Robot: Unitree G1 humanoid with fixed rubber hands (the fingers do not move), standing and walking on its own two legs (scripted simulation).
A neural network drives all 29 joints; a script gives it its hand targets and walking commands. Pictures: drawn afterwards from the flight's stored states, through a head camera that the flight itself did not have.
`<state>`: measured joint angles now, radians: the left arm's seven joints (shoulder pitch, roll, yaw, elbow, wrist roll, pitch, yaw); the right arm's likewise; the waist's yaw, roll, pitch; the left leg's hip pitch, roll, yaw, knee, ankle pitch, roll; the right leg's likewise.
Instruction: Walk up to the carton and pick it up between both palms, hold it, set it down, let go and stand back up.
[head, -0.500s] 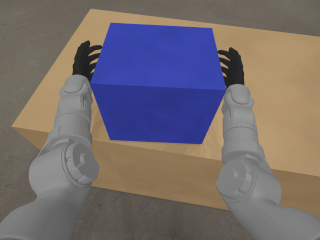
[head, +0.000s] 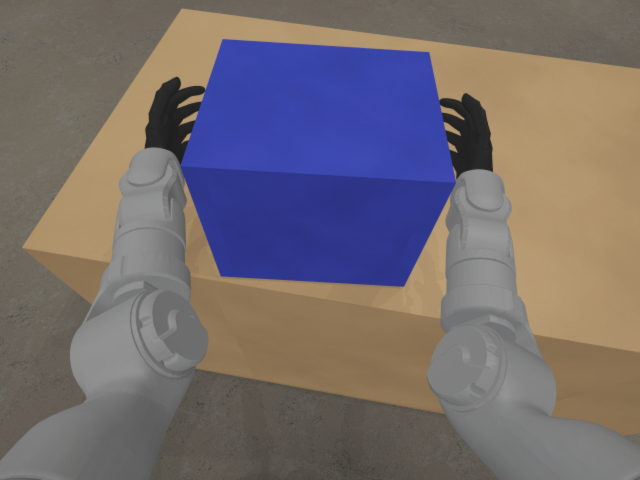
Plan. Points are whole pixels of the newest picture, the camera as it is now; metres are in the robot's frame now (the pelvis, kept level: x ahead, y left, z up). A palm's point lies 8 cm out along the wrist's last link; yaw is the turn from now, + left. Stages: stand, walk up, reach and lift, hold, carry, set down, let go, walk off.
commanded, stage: set down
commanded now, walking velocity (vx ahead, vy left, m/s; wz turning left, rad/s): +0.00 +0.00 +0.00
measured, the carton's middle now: (318, 170) +0.50 +0.01 +0.05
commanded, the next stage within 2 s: none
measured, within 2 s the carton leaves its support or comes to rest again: neither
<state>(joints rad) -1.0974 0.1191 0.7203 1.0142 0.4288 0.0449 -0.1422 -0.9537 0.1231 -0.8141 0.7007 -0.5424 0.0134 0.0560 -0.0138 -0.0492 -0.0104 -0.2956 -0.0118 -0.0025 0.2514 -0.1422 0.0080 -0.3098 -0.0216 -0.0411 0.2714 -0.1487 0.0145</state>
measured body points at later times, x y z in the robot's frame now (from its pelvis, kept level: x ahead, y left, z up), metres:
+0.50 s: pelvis +0.00 +0.00 +0.00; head +0.08 +0.02 +0.44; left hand +0.49 +0.19 +0.11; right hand +0.46 -0.18 +0.11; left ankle -0.02 +0.11 -0.75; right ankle -0.02 -0.12 -0.75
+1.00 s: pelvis -0.02 -0.02 -0.02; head +0.07 +0.02 +0.42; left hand +0.49 +0.25 +0.14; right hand +0.49 -0.21 +0.15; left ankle -0.03 +0.11 -0.75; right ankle -0.02 -0.12 -0.75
